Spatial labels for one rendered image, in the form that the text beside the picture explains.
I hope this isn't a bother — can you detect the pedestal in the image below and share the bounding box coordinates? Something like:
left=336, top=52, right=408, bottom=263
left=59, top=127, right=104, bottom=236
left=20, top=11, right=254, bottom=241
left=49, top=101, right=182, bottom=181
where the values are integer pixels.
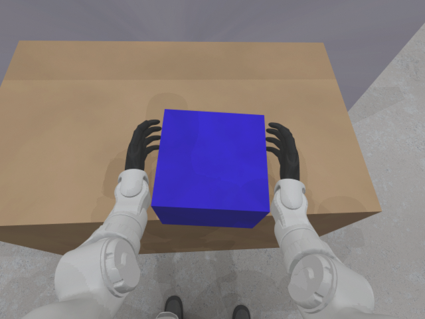
left=0, top=41, right=382, bottom=255

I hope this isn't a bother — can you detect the right robot forearm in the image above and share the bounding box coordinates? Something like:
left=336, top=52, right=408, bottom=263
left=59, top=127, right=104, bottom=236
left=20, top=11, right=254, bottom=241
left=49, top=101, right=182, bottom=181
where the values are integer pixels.
left=270, top=179, right=344, bottom=280

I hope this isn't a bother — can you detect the robot left foot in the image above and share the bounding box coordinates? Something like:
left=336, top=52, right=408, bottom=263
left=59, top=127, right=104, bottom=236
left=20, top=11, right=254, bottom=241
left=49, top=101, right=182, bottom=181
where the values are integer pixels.
left=165, top=296, right=183, bottom=319

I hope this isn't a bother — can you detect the robot foot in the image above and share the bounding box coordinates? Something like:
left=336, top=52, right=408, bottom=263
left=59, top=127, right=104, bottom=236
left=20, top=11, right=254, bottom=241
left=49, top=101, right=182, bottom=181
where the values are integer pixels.
left=232, top=305, right=250, bottom=319
left=165, top=296, right=183, bottom=319

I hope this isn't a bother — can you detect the right robot upper arm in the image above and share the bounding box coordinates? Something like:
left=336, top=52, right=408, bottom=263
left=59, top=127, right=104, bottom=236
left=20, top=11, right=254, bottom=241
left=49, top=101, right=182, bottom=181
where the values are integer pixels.
left=288, top=254, right=401, bottom=319

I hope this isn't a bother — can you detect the right robot hand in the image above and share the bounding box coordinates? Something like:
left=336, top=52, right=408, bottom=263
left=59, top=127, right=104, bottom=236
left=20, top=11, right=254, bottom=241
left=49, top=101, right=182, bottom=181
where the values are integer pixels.
left=266, top=122, right=299, bottom=181

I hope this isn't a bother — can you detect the robot right foot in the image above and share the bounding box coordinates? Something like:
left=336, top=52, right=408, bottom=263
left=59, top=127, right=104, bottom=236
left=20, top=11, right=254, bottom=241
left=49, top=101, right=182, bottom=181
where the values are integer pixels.
left=232, top=305, right=250, bottom=319

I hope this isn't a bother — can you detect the carton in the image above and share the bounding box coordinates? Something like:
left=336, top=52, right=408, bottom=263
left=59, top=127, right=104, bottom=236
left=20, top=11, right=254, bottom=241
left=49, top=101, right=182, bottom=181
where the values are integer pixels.
left=151, top=109, right=270, bottom=229

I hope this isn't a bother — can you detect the left robot upper arm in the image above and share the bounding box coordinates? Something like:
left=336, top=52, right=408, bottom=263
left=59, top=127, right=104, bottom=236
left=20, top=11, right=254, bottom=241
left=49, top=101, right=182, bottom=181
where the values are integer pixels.
left=21, top=237, right=140, bottom=319

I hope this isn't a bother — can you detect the left robot hand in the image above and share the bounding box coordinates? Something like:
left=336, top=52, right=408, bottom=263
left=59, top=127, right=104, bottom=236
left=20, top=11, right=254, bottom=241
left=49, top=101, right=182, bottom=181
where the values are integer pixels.
left=125, top=120, right=162, bottom=171

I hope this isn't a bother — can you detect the left robot forearm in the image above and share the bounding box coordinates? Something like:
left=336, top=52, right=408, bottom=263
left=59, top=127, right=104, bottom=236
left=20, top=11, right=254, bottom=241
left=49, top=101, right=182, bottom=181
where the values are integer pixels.
left=54, top=169, right=151, bottom=297

